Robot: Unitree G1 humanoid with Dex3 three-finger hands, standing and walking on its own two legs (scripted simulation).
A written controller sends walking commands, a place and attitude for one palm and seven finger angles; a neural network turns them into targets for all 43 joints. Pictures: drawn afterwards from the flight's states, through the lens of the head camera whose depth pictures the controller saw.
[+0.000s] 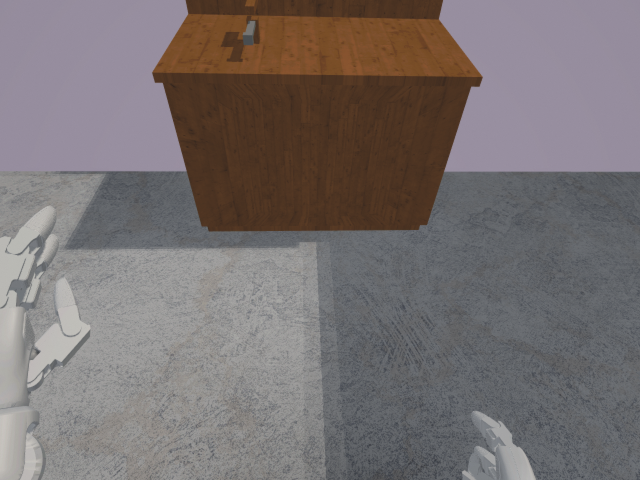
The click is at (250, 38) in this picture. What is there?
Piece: tap's lever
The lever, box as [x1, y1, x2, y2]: [243, 32, 253, 44]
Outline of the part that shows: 243,32 244,44 252,44 252,32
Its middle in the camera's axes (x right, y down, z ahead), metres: -0.22 -0.60 +1.15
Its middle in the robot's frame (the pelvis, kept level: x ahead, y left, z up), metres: +1.25 +0.30 +0.05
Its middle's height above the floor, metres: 0.82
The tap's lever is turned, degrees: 0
